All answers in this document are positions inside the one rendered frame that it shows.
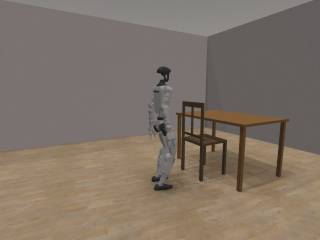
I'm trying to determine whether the chair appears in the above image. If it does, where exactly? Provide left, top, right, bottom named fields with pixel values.
left=181, top=101, right=227, bottom=182

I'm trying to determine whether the left robot shin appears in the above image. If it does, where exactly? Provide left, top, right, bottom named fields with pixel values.
left=155, top=149, right=165, bottom=178

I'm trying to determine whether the left robot hand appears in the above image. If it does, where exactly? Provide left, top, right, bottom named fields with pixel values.
left=148, top=124, right=157, bottom=139

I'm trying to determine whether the left robot forearm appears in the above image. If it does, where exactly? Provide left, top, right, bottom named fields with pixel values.
left=148, top=106, right=155, bottom=125

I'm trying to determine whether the table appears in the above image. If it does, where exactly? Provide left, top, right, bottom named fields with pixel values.
left=176, top=110, right=289, bottom=192

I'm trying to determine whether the right robot hand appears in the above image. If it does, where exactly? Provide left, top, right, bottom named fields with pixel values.
left=166, top=131, right=176, bottom=149

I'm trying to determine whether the right robot upper arm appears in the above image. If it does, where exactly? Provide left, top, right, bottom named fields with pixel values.
left=161, top=86, right=173, bottom=112

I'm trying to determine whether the right robot forearm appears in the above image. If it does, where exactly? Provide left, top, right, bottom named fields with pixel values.
left=162, top=105, right=172, bottom=132

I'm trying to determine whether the left robot upper arm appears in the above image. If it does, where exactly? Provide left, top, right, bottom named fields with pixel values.
left=148, top=86, right=156, bottom=109

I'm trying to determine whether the right robot thigh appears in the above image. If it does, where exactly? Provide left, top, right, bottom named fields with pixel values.
left=161, top=125, right=177, bottom=161

